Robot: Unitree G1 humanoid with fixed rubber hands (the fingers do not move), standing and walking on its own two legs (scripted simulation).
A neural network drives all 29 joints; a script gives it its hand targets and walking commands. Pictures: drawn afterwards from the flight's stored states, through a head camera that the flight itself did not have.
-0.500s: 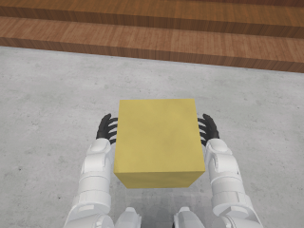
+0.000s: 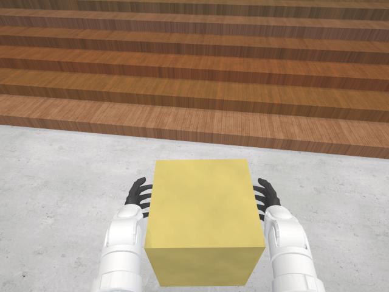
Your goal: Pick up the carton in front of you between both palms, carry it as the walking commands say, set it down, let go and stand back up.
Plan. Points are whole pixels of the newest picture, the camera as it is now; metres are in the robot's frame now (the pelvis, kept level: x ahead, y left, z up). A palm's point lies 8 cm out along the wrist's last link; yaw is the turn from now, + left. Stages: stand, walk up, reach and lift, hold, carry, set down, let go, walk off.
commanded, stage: reach and lift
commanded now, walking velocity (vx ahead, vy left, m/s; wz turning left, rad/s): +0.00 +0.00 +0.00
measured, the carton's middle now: (202, 225) +0.30 +0.00 -0.04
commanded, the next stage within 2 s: hold in 0.88 s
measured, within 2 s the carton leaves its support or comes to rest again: neither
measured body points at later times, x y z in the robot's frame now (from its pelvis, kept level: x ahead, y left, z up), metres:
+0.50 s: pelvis +0.00 +0.00 +0.00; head -0.01 +0.00 +0.45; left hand +0.32 +0.15 +0.03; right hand +0.31 -0.15 +0.03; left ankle +0.02 +0.12 -0.74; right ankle +0.03 -0.13 -0.74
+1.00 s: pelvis +0.01 +0.00 +0.01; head -0.02 +0.00 +0.46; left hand +0.31 +0.15 +0.05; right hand +0.31 -0.15 +0.05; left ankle +0.02 +0.12 -0.74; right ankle +0.03 -0.13 -0.74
